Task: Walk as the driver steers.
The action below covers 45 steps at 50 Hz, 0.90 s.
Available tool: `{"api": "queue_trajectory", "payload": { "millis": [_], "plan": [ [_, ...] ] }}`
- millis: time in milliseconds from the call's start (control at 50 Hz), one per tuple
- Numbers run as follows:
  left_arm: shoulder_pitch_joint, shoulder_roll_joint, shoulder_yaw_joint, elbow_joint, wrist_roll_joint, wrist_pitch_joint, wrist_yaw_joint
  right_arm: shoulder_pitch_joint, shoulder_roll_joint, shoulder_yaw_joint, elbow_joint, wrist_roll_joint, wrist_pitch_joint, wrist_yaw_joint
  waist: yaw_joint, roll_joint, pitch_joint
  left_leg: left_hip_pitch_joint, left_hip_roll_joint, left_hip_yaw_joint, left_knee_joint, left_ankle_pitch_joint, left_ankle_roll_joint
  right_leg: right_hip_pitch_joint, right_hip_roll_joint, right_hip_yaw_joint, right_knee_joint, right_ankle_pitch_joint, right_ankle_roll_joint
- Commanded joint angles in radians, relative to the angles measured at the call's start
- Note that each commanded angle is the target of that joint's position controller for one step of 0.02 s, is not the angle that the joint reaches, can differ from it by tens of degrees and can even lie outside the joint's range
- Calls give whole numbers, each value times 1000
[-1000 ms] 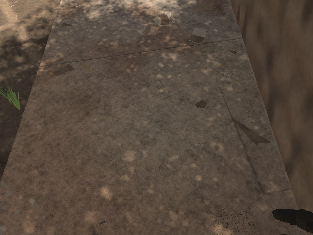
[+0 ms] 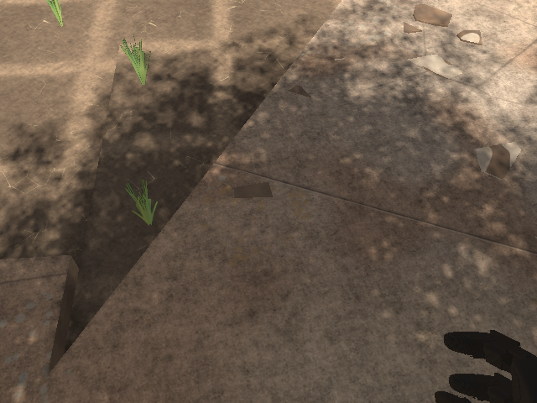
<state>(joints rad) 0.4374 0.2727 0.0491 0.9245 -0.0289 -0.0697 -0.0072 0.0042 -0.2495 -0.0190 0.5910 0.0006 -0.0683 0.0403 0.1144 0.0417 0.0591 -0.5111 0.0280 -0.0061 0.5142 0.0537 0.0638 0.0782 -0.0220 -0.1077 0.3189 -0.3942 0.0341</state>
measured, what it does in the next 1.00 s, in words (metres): walks ahead, turning right: right foot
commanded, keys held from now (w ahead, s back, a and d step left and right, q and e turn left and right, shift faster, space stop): e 0.46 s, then w+e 0.30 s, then w+q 0.24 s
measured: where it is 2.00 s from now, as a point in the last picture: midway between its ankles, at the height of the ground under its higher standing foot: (380, 320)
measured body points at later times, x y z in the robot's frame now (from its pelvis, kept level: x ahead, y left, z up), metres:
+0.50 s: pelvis +0.10 +0.00 +0.01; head +0.12 -0.03 +0.46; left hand +0.31 +0.23 -0.08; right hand +0.16 -0.31 -0.11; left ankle +0.15 +0.11 -0.73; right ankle +0.09 -0.12 -0.72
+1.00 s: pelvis +0.28 -0.06 +0.00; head +0.29 -0.08 +0.45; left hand +0.43 +0.19 -0.11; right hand +0.35 -0.38 -0.09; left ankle +0.43 -0.01 -0.72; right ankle +0.08 -0.12 -0.73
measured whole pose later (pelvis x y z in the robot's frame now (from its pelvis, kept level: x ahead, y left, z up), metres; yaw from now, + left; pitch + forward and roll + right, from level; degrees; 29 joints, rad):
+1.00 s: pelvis +0.28 -0.06 +0.00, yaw -25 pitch +2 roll +0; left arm 0.38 0.31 0.07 0.77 -0.01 -0.04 0.02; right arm 0.05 -0.29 -0.05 0.82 0.02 -0.09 0.06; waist 0.06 0.02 0.00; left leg -0.47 0.01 0.03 0.50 -0.08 0.04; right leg 0.06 0.01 0.07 0.30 -0.40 -0.01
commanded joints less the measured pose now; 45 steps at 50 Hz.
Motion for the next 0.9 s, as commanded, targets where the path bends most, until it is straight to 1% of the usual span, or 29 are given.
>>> {"api": "queue_trajectory", "payload": {
  "millis": [20, 40, 60, 80, 100, 120, 140, 180, 200, 260, 320, 420, 460, 480, 500, 520, 540, 560, 580, 600, 620, 640, 660, 680, 720, 760, 800, 840, 900],
  "plan": [
    [-99, 132, 10, -105, 21, -22, 7, 381, -252, -91, 43, -51, 2, -32, -253, -1, -311, 728, 178, -165, 45, 642, 86, -375, -55, 69, 498, 460, -42],
    [114, 27, -27, -71, 27, -17, 1, 342, -274, -80, 17, -71, 18, -38, -159, 214, -538, 956, 462, -464, 57, 868, 269, -577, 49, 169, 843, -323, 13],
    [98, 146, 5, -45, 6, -4, 5, 325, -213, -73, 5, -47, 34, -33, -197, 103, -568, 846, 415, -440, -3, 692, 264, -572, 21, 277, 923, -327, 21],
    [-5, 164, 18, -79, -15, 10, 12, 254, -180, -61, 16, -23, 37, -30, -175, 80, -387, 725, 356, -313, -49, 540, 227, -665, -12, 230, 933, -286, 24],
    [-43, 133, 15, -82, -6, 26, 29, 195, -143, -52, 32, -9, 33, -28, -144, 28, -276, 598, 308, -248, -105, 402, 194, -684, -47, 204, 889, -210, 31],
    [-46, 122, 20, -75, 6, 48, 43, 148, -112, -43, 45, -4, 29, -25, -110, 31, -197, 458, 274, -182, -163, 319, 173, -635, -65, 192, 860, -145, 46],
    [-11, 99, 20, -69, 9, 72, 50, 108, -109, -44, 52, -16, 24, -21, -72, 59, -167, 337, 257, -129, -215, 261, 165, -546, -74, 186, 857, -88, 57],
    [9, 83, 28, -82, 12, 94, 58, 64, -115, -51, 64, -33, 13, -21, -46, 68, -148, 231, 259, -67, -276, 178, 190, -482, -64, 160, 868, -35, 68],
    [-14, 99, 38, -98, 11, 101, 61, 55, -113, -51, 72, -34, 8, -29, -48, 72, -133, 217, 265, -41, -295, 132, 197, -498, -65, 161, 848, -14, 68],
    [-112, 102, 45, -158, 20, 111, 60, 74, -134, -60, 110, -27, 12, -60, -73, 69, -106, 261, 283, -10, -334, -51, 197, -565, -91, 167, 745, 73, 59],
    [-177, 97, 45, -197, 20, 117, 40, 64, -164, -70, 125, -21, 31, -81, -87, 56, -94, 291, 294, 25, -345, -133, 191, -555, -99, 146, 634, 114, 52],
    [-254, 109, 46, -256, 17, 130, 7, 84, -209, -88, 147, -8, 59, -67, -123, 50, -88, 365, 321, 71, -285, -100, 175, -510, -82, 78, 468, 59, 16],
    [-256, 114, 50, -275, 17, 134, -4, 86, -226, -96, 155, 8, 68, -61, -115, 58, -101, 403, 333, 78, -225, -40, 149, -471, -68, 55, 375, 49, -9],
    [-233, 113, 53, -270, 15, 136, -7, 84, -233, -100, 160, 21, 71, -57, -99, 52, -120, 397, 325, 95, -196, -105, 124, -414, -49, 30, 297, 88, -31],
    [-200, 122, 60, -258, 15, 136, -6, 92, -221, -99, 168, 31, 73, -53, -84, 40, -128, 355, 299, 119, -152, -240, 86, -333, -22, 15, 218, 134, -62],
    [-125, 158, 77, -229, 13, 135, 4, 117, -178, -89, 183, 27, 74, -48, -66, -14, -134, 269, 248, 157, -46, -397, 31, -218, -5, 48, 148, 155, -106],
    [-28, 255, 106, -210, 3, 127, 21, 94, -103, -69, 166, -2, 72, -38, -51, -255, -127, 42, 130, 265, 283, -601, -55, -76, -193, 336, 46, 233, -200],
    [-10, 344, 116, -230, 15, 97, 14, 4, -99, -68, 92, -15, 57, -41, -38, -358, -97, -276, -31, 132, 506, -760, -100, -39, -350, 754, -50, -25, -391],
    [-44, 271, 97, -246, 28, 60, 2, -58, -160, -84, 86, 3, 40, -36, -14, -214, -88, -341, 0, -21, 590, -679, -78, -42, -346, 748, -119, -125, -394],
    [-92, 235, 83, -250, 27, 37, 3, -51, -182, -93, 87, 26, 26, -27, -52, -211, -60, -351, 27, -47, 566, -555, -50, -64, -316, 673, -137, -178, -344],
    [-135, 203, 74, -261, 15, 28, 9, -17, -191, -100, 118, 20, 16, -29, -78, -176, -53, -330, 47, -51, 541, -465, -45, -74, -279, 608, -131, -159, -299],
    [-157, 181, 64, -263, 6, 28, 17, -10, -195, -103, 129, 4, 6, -32, -89, -174, -46, -315, 52, -55, 487, -389, -52, -80, -252, 562, -136, -99, -275],
    [-154, 169, 56, -268, 14, 26, 25, -9, -182, -101, 140, -2, -4, -29, -95, -172, -51, -272, 45, -51, 455, -318, -58, -95, -222, 518, -143, -22, -261],
    [-141, 171, 56, -269, 20, 21, 31, -10, -168, -98, 146, -2, -12, -26, -96, -159, -57, -252, 31, -44, 412, -258, -67, -90, -205, 488, -146, 61, -257],
    [-113, 184, 62, -267, 20, 13, 38, -31, -143, -91, 150, -2, -22, -22, -87, -135, -63, -214, 11, -40, 296, -172, -88, -91, -180, 432, -138, 176, -249],
    [-93, 196, 67, -262, 16, 12, 42, -61, -120, -81, 146, 2, -25, -17, -75, -148, -50, -155, -9, -40, 177, -117, -107, -132, -158, 399, -134, 188, -241],
    [-83, 186, 64, -251, 17, 11, 41, -64, -107, -69, 155, 8, -26, -6, -60, -180, -42, -101, -6, -24, 91, -67, -120, -152, -155, 355, -141, 194, -234],
    [-51, 187, 64, -231, 16, 9, 36, -99, -105, -59, 148, 14, -29, 3, -33, -177, -16, -79, 4, -10, 55, -47, -116, -161, -174, 344, -143, 195, -234],
    [-27, 191, 65, -207, 16, 9, 28, -123, -123, -51, 137, 20, -35, 14, -18, -173, 21, -105, 17, 1, 19, -89, -76, -107, -214, 337, -131, 230, -234]
  ]
}}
